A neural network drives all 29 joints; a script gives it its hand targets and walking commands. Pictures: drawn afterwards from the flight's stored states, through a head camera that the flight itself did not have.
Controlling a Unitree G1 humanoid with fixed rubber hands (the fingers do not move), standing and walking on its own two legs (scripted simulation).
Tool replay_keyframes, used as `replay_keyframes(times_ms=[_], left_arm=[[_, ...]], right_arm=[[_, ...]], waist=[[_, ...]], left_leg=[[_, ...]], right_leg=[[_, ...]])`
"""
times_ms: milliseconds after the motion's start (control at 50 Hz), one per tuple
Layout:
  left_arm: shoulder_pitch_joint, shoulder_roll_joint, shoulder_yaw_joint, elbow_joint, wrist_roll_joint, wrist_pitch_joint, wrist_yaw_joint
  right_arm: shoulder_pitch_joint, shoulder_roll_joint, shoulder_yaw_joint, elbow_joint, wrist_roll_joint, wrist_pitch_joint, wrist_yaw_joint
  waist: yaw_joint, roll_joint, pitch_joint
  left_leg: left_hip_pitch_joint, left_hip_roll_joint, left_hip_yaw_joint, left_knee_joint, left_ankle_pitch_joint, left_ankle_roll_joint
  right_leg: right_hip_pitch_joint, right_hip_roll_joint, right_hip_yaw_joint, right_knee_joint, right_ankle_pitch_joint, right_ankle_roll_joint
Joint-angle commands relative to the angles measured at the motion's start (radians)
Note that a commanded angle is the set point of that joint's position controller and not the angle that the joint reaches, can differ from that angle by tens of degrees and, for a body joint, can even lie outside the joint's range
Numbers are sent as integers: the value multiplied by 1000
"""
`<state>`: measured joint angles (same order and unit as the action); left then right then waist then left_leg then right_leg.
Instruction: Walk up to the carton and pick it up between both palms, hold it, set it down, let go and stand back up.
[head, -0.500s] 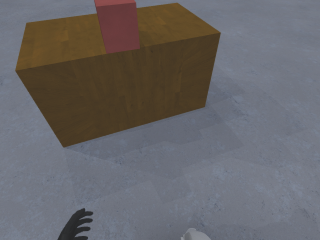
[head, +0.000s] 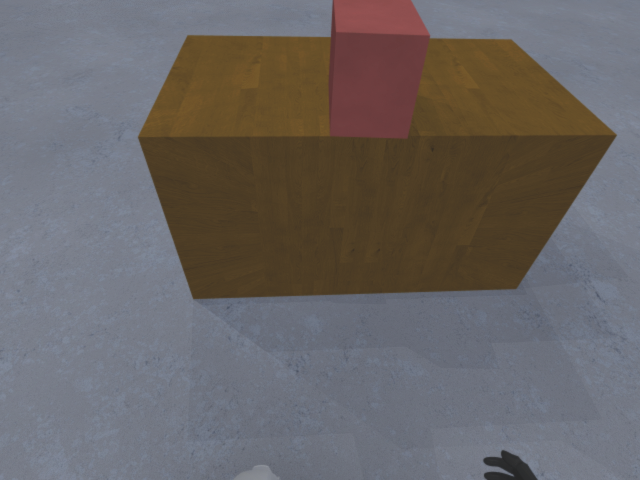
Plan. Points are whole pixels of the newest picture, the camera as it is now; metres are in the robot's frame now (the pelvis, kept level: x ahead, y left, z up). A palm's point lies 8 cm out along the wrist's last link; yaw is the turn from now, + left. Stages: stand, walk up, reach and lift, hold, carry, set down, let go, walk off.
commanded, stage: walk up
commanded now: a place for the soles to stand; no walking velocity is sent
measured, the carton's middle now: (369, 64) +1.06 -0.09 +0.07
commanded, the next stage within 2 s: none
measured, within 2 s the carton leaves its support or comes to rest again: neither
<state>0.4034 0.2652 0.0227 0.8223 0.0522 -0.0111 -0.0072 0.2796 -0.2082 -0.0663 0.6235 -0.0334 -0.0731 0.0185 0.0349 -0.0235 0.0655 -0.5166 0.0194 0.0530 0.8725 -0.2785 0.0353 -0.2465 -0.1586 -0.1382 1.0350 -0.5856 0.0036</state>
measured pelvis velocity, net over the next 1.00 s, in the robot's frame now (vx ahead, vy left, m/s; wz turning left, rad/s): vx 0.38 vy -0.10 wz -0.05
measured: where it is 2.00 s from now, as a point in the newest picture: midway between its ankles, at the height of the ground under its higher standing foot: (368, 407)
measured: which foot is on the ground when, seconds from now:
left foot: down 0.00-0.36, up 0.38-0.74, down 0.76-1.00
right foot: up 0.00-0.34, down 0.36-0.76, up 0.78-1.00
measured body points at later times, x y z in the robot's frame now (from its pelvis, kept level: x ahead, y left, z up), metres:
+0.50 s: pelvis +0.20 -0.09 +0.00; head +0.20 -0.11 +0.45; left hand +0.33 +0.14 -0.10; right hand +0.23 -0.35 -0.14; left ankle +0.15 +0.05 -0.62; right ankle +0.26 -0.21 -0.69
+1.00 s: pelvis +0.38 -0.10 +0.02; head +0.39 -0.07 +0.47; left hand +0.47 +0.15 -0.12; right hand +0.45 -0.35 -0.08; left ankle +0.41 +0.03 -0.69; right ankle +0.42 -0.23 -0.63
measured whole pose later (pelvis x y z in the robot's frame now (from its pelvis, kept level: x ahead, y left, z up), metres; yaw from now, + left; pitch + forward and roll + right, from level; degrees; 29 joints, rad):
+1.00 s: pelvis +0.38 -0.10 +0.02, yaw -3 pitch -4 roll +1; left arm 0.30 0.27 0.05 0.74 0.05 0.02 -0.04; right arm 0.34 -0.17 -0.01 0.70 -0.03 -0.08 -0.04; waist -0.01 -0.10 0.09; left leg -0.33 0.09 0.15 0.78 -0.37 0.00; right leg -0.57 -0.08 -0.02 1.17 -0.49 0.05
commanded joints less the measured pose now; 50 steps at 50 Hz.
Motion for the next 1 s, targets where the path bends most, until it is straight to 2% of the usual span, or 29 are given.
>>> replay_keyframes(times_ms=[0, 20, 60, 80, 160, 240, 280, 300, 320, 340, 360, 380, 400, 440, 480, 520, 560, 620, 660, 700, 720, 740, 760, 780, 800, 820, 880, 920, 980], left_arm=[[-158, 101, 9, -208, -13, -5, -24], [-168, 87, 6, -205, -11, -10, -19], [-115, 103, 16, -176, 1, -12, -14], [-94, 95, 17, -171, -2, -9, -18], [-119, 51, 15, -185, -8, -6, -36], [-147, 25, 22, -203, -13, -27, -53], [-111, 18, 34, -202, -13, -38, -53], [-67, 30, 46, -197, -12, -44, -47], [-2, 56, 65, -183, -12, -50, -37], [106, 97, 90, -168, -11, -58, -23], [115, 191, 98, -202, -13, -63, -6], [126, 225, 104, -207, -42, -54, 14], [87, 212, 92, -207, -52, -49, 27], [5, 169, 74, -212, -45, -53, 34], [-44, 106, 49, -194, -37, -70, 27], [-62, 95, 43, -172, -28, -81, 25], [-55, 101, 43, -144, -20, -81, 29], [-62, 109, 45, -121, -5, -71, 28], [-94, 119, 46, -115, -4, -57, 21], [-102, 103, 36, -104, -6, -37, 12], [-67, 68, 21, -102, -5, -28, 7], [-45, 10, -7, -114, -5, -23, -1], [-27, 28, -10, -162, -14, -14, -17], [-77, 98, 22, -187, -21, 10, -23], [-110, 94, 22, -195, -15, 17, -25], [-137, 80, 21, -199, -8, 13, -21], [-62, 85, 35, -168, 4, 3, -20], [-68, 51, 33, -175, -3, 4, -30], [-100, 19, 33, -190, -7, -1, -43]], right_arm=[[269, -255, -75, -54, 42, 9, -60], [224, -241, -65, -55, 39, 7, -63], [162, -180, -32, -41, 25, -11, -57], [144, -167, -22, -30, 18, -19, -53], [123, -176, -19, 9, 4, -28, -48], [75, -193, -22, 27, -5, -19, -39], [39, -203, -21, 31, -9, -5, -30], [33, -192, -14, 34, -14, 6, -24], [65, -158, -2, 43, -22, 20, -18], [100, -88, 27, 46, -27, 29, -10], [143, -35, 52, 8, 1, 27, 4], [117, -104, 21, -32, 6, 31, 3], [83, -122, 17, -34, -1, 31, 1], [83, -122, 14, -18, -10, 25, -3], [109, -125, 2, -5, -18, 26, -5], [90, -104, 1, -15, -8, 34, 1], [56, -81, 2, -28, -4, 35, 6], [19, -54, -2, -42, -1, 21, 14], [28, -33, -8, -44, 2, 8, 14], [118, -40, -27, -28, -6, -3, 1], [199, -74, -51, -13, -11, -7, -12], [283, -130, -78, -21, -19, -10, -27], [322, -226, -85, -60, -17, -14, -46], [310, -236, -86, -56, 12, 2, -66], [247, -226, -71, -62, 27, 8, -77], [204, -210, -57, -58, 31, 6, -78], [123, -140, -14, -33, 14, -21, -68], [88, -144, -9, -10, 4, -31, -65], [75, -162, -10, 25, -6, -31, -60]], waist=[[-144, 126, -30], [-134, 165, 2], [-94, 213, -3], [-79, 222, -8], [-70, 236, 14], [-57, 233, 34], [-23, 204, 42], [4, 157, 39], [29, 80, 19], [79, -76, -35], [70, -295, -76], [75, -197, -75], [58, -126, -7], [28, -150, 40], [-1, -185, 28], [-9, -177, 35], [-2, -183, 47], [-3, -189, 30], [-30, -174, 18], [-83, -89, -10], [-115, 0, -52], [-163, 167, -100], [-158, 252, -151], [-163, 97, -116], [-143, 98, -30], [-138, 137, 25], [-82, 201, 4], [-66, 214, 6], [-64, 233, 25]], left_leg=[[468, 395, -953, -667, -525, 182], [421, 383, -831, -630, -468, 209], [302, 340, -636, -593, -383, 211], [266, 324, -577, -589, -354, 211], [209, 313, -436, -572, -294, 217], [87, 268, -270, -546, -358, 172], [-24, 246, -194, -501, -422, 152], [-91, 224, -157, -442, -464, 135], [-139, 181, -123, -327, -473, 110], [-183, 106, -44, -44, -354, 63], [-278, -17, 48, 346, -315, -11], [-306, -41, -113, 466, -339, -19], [-347, -1, -166, 526, -251, -24], [-354, 49, -123, 548, -202, -33], [-253, 68, -116, 468, -234, -49], [-219, 76, -109, 370, -243, -59], [-212, 81, -87, 263, -216, -55], [-92, 67, -28, 77, -117, -27], [92, 27, 24, -48, -19, 2], [356, -40, 87, -163, 94, 22], [491, -68, 59, -181, 51, 33], [568, 81, -193, -258, -119, 66], [545, 395, -826, -549, -431, 129], [498, 459, -972, -665, -535, 186], [462, 448, -906, -661, -514, 203], [421, 436, -784, -633, -455, 228], [313, 381, -528, -600, -299, 221], [275, 376, -425, -592, -227, 222], [232, 366, -289, -582, -179, 210]], right_leg=[[-609, 57, 166, 392, 52, 19], [-634, 35, 159, 390, 46, 22], [-541, 10, 174, 308, 41, 33], [-506, 12, 178, 266, 46, 38], [-485, -1, 156, 92, 144, 40], [-301, 28, 110, -118, 291, 6], [-98, 70, 49, -230, 338, -17], [33, 102, 14, -281, 357, -23], [142, 142, 4, -293, 299, -24], [240, 99, 121, -347, 174, -35], [200, -194, 672, -668, -272, -92], [191, -305, 984, -876, -360, -149], [175, -317, 957, -872, -325, -154], [116, -290, 742, -799, -149, -207], [25, -251, 579, -777, -12, -231], [-5, -248, 495, -766, 70, -247], [3, -252, 427, -753, 169, -258], [-17, -212, 282, -708, 304, -230], [-105, -164, 174, -643, 305, -198], [-229, -115, 88, -510, 218, -160], [-285, -69, 50, -362, 234, -126], [-371, 1, -25, -56, 244, -70], [-473, 123, 42, 211, -31, -13], [-504, 98, 166, 298, -34, 7], [-574, 80, 192, 347, 24, 15], [-620, 66, 187, 354, 38, 20], [-516, 42, 202, 258, 50, 45], [-483, 35, 193, 170, 71, 54], [-432, 25, 161, 24, 150, 40]])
